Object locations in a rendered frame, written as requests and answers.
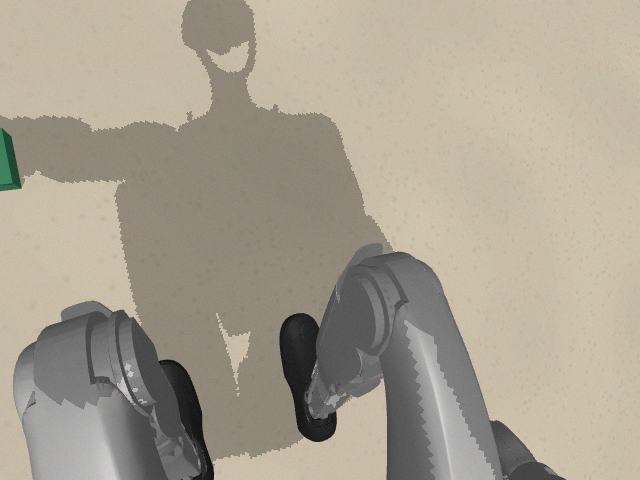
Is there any left robot foot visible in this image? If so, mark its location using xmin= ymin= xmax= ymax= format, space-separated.
xmin=159 ymin=360 xmax=214 ymax=480

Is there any right robot hand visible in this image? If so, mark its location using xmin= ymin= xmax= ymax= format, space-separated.
xmin=490 ymin=420 xmax=537 ymax=480

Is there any right robot arm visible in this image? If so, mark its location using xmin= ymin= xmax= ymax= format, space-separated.
xmin=509 ymin=462 xmax=566 ymax=480

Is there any right robot foot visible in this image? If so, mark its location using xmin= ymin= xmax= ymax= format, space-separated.
xmin=279 ymin=313 xmax=337 ymax=442

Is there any small box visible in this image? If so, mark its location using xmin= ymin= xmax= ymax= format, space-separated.
xmin=0 ymin=128 xmax=22 ymax=191

